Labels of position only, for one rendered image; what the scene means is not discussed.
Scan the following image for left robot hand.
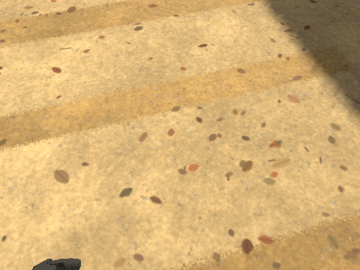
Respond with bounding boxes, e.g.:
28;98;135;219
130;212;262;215
32;258;81;270

